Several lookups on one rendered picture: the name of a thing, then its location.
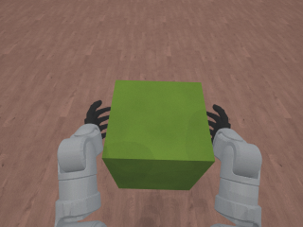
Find robot right forearm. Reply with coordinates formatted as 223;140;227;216
212;128;262;227

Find robot left forearm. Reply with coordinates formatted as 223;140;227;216
54;123;103;227

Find robot left hand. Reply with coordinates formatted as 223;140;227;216
84;100;111;139

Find carton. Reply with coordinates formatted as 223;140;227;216
101;79;215;191

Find robot right hand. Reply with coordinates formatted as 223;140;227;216
206;104;231;145

